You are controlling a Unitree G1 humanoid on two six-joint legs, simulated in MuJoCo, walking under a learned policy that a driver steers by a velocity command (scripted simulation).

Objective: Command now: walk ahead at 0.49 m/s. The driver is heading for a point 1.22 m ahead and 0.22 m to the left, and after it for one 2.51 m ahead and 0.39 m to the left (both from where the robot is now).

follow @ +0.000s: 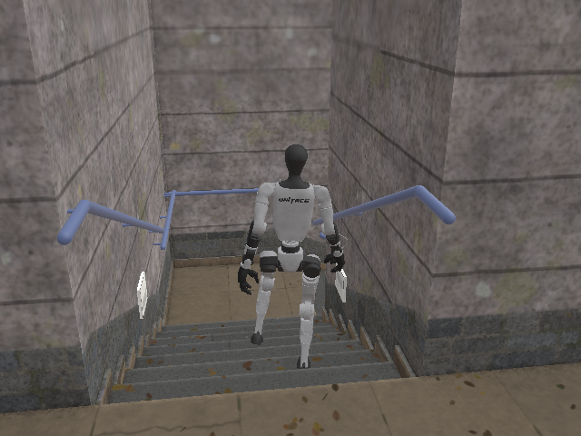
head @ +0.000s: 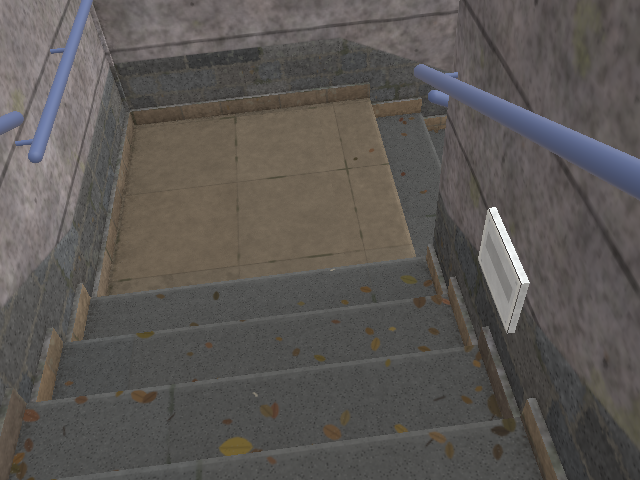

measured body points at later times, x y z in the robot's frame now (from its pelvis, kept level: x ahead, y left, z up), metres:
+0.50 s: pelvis +0.30 +0.03 -0.16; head +0.32 +0.02 +0.29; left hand +0.37 +0.30 -0.26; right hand +0.37 -0.19 -0.32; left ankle +0.26 +0.10 -0.88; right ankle +0.39 -0.13 -0.79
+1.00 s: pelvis +0.61 +0.00 -0.31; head +0.62 -0.03 +0.14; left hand +0.44 +0.17 -0.45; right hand +0.81 -0.17 -0.44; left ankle +0.66 +0.21 -0.93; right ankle +0.60 -0.09 -1.03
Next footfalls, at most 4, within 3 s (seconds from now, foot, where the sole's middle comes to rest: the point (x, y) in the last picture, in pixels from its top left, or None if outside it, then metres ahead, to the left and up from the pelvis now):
0.30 left None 0.30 0.11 -0.92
0.76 right None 0.64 -0.07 -1.07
1.34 left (277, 415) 0.91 0.26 -1.22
1.88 right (326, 338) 1.28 0.13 -1.38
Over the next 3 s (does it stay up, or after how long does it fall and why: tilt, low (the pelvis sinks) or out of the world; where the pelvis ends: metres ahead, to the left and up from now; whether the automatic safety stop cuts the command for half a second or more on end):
stays up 1.80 0.27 -0.87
